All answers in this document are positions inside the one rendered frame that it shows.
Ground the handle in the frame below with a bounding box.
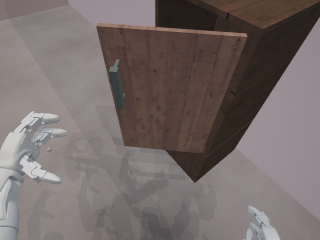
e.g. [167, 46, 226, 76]
[109, 59, 126, 110]

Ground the right robot hand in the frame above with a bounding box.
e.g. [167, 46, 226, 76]
[243, 205, 281, 240]

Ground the robot left forearm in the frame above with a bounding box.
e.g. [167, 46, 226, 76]
[0, 167, 24, 240]

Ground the left robot hand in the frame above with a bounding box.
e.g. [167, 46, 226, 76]
[0, 111, 68, 185]

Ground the cupboard door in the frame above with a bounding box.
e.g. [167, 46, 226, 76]
[96, 23, 248, 154]

